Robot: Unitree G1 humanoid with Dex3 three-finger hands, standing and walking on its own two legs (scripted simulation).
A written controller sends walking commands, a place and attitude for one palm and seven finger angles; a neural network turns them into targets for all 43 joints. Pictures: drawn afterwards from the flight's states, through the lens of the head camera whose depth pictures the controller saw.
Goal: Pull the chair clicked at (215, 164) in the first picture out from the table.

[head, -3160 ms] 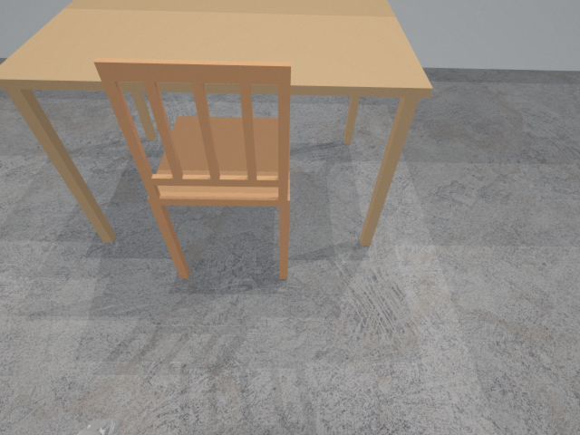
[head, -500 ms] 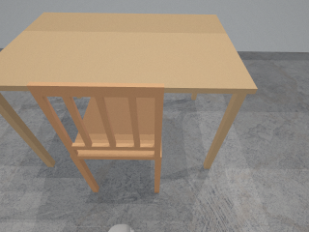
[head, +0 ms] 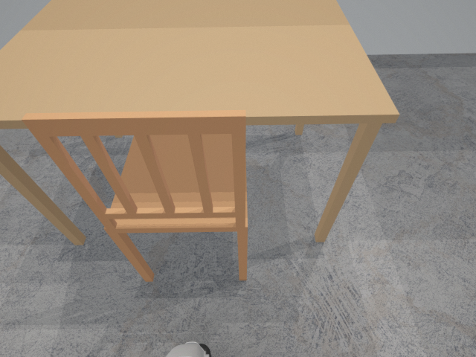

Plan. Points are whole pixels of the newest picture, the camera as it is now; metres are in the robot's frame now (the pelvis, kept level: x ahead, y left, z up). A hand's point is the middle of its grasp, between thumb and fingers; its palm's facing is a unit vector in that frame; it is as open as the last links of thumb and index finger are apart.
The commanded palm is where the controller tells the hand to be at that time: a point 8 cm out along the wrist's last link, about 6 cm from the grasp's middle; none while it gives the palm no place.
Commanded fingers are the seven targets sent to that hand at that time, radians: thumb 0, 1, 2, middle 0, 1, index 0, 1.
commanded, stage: come to a stop and stand still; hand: left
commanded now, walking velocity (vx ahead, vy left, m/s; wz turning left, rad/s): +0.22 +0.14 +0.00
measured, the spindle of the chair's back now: (158, 177) +0.49 +0.24 -0.06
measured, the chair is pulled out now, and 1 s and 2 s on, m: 0.00 0.00 0.00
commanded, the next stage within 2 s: look again from close up in 0.90 s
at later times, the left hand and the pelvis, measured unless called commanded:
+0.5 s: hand out of the picture -0.06 +0.18 -0.16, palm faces +0.14 -0.97 -0.19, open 7.3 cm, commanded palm none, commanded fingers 0.00 0.90 0.90 -0.20 -0.30 -0.20 -0.30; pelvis -0.01 +0.02 +0.02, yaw +3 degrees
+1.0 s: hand out of the picture -0.02 +0.21 -0.16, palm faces +0.07 -0.98 -0.18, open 7.3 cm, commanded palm none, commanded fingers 0.00 0.90 0.90 -0.20 -0.30 -0.20 -0.30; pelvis -0.01 +0.04 +0.02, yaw +2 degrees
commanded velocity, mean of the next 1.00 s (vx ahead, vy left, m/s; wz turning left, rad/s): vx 0.03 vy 0.06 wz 0.00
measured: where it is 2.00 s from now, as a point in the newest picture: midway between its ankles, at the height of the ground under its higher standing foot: outside the picture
